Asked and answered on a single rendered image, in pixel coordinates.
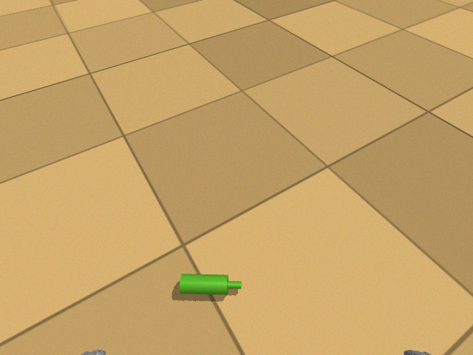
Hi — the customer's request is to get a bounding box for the bottle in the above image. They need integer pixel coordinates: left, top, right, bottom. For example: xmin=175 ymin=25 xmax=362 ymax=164
xmin=180 ymin=274 xmax=242 ymax=295

